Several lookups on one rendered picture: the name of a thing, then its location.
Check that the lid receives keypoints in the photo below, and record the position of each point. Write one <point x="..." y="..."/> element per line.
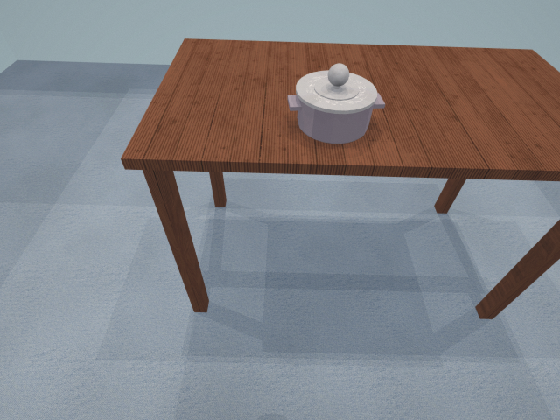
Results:
<point x="316" y="91"/>

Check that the knob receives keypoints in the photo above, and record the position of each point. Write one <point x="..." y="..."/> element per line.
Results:
<point x="338" y="74"/>

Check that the table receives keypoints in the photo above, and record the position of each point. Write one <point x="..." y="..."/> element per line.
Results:
<point x="453" y="113"/>

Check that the pot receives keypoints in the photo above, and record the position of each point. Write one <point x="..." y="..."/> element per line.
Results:
<point x="332" y="128"/>

